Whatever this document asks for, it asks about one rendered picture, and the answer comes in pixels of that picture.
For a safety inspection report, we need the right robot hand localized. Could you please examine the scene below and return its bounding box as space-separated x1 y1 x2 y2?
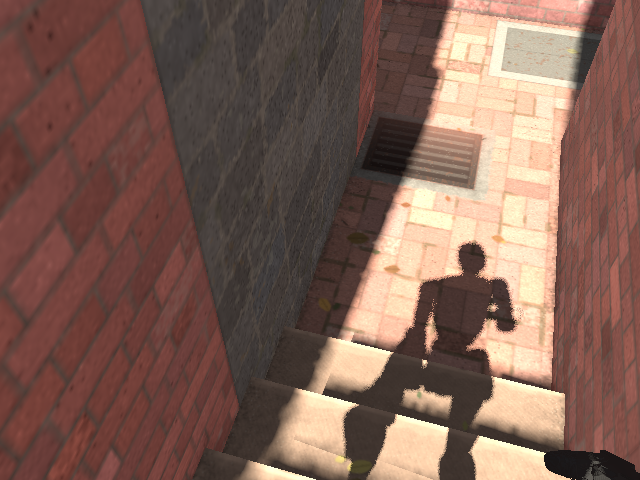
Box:
544 450 640 480

